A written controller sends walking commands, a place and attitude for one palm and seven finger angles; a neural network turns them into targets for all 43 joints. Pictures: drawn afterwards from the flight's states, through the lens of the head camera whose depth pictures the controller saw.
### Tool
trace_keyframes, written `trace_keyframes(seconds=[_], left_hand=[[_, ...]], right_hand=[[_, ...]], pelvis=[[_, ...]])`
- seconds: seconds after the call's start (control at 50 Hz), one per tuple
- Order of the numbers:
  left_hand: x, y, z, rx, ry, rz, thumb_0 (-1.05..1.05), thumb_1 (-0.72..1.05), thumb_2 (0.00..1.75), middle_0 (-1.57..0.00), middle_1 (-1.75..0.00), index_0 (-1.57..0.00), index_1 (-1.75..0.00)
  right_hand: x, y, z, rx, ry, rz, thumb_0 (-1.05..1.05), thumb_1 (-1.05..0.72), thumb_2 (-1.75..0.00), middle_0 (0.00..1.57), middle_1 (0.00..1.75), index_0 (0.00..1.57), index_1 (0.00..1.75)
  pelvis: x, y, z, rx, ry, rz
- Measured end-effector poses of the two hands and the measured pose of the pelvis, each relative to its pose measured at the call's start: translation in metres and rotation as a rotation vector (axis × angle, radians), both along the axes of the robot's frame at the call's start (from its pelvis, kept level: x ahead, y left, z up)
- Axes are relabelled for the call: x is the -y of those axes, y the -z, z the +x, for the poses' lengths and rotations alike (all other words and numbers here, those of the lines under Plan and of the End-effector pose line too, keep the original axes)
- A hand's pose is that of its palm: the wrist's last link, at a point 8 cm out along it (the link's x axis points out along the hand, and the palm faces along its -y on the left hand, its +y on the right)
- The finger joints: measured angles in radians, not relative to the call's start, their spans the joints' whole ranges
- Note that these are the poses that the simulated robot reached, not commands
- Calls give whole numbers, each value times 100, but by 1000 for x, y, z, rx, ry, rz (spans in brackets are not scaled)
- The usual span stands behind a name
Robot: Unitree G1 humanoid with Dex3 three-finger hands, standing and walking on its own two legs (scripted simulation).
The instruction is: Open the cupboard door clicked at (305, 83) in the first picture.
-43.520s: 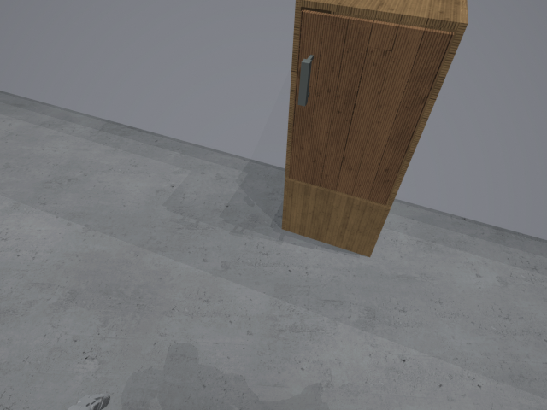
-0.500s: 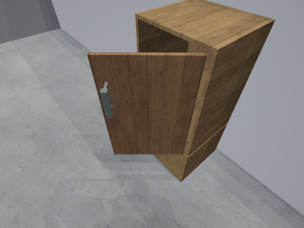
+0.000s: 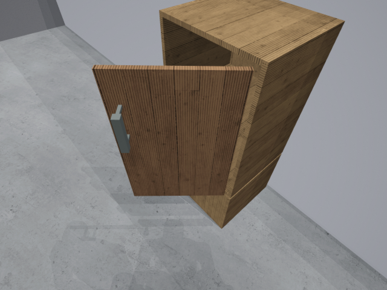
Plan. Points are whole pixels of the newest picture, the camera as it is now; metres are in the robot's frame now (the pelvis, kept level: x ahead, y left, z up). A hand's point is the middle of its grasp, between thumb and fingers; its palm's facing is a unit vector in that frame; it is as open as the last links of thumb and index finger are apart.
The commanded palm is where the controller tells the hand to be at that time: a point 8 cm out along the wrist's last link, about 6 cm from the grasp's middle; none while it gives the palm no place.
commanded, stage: look again from close up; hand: left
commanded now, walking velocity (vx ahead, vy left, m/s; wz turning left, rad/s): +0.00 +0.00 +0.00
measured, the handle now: (122, 129) +0.51 +0.23 +0.01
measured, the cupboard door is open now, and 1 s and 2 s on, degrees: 49 49 49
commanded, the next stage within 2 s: raise the hand with hooked fingers in 0.02 s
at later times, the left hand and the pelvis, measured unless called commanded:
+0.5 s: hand (130, 261) +0.19 +0.14 -0.05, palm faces +0.06 -1.00 +0.02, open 8.3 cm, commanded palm +0.14 +0.23 -0.05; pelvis +0.01 -0.04 -0.06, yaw +2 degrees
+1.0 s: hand (91, 240) +0.22 +0.22 -0.01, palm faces +0.14 -0.99 -0.05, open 11.3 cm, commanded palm +0.18 +0.27 -0.01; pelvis +0.01 -0.02 -0.07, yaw +2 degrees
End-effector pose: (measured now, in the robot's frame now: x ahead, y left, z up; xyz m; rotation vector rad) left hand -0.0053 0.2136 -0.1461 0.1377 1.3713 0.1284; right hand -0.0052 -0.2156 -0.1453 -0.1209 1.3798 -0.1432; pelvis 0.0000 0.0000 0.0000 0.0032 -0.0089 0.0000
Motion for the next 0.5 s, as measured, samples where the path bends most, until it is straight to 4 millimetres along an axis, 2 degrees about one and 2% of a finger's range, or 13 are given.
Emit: trace_keyframes(seconds=[0.14, 0.16, 0.22, 0.26, 0.32, 0.36, 0.42, 0.46, 0.5], left_hand=[[1, -1, 12, 5, 5, 15, 1, 91, 90, -19, -30, -20, -30], [-3, -6, 21, 42, -47, 26, 2, 92, 90, -20, -30, -21, -30], [-24, -56, 80, 440, -114, 125, 4, 94, 89, -20, -30, -21, -31], [-27, -95, 122, 693, -129, 155, 4, 92, 89, -20, -32, -21, -32], [-17, -140, 177, 1032, -80, 127, 3, 87, 87, -20, -34, -20, -34], [-5, -151, 199, 1205, -39, 57, 2, 83, 86, -20, -36, -21, -36], [13, -142, 204, 1354, 34, -72, 1, 76, 83, -20, -40, -21, -40], [19, -120, 192, 1344, 67, -117, 1, 71, 81, -21, -43, -22, -43], [16, -95, 172, 1268, 57, -119, 1, 66, 79, -21, -46, -22, -46]], right_hand=[[4, 1, 6, -13, 0, 2, 1, -92, -90, 20, 30, 20, 30], [7, -1, 11, 14, 3, -8, 2, -92, -90, 20, 30, 20, 30], [21, -10, 40, 222, -19, -64, 2, -92, -90, 20, 30, 21, 30], [30, -14, 69, 358, -37, -80, 2, -92, -90, 20, 30, 21, 30], [44, -22, 118, 549, -71, -103, 2, -92, -90, 20, 30, 20, 30], [52, -31, 150, 658, -93, -117, 2, -91, -90, 20, 30, 20, 30], [60, -44, 192, 778, -138, -134, 2, -91, -90, 20, 30, 20, 30], [64, -51, 217, 834, -175, -146, 2, -91, -90, 20, 30, 20, 30], [66, -55, 238, 870, -213, -159, 2, -91, -90, 20, 30, 20, 30]], pelvis=[[4, 0, 8, -3, 1, -3], [5, 1, 8, -2, -4, -5], [7, 5, 13, -3, -21, 6], [7, 8, 15, -6, -43, 6], [9, 17, 13, -40, -58, 3], [13, 27, 12, -89, -47, 7], [23, 43, 12, -146, -31, 14], [30, 54, 12, -173, -31, 15], [36, 64, 13, -194, -34, 13]])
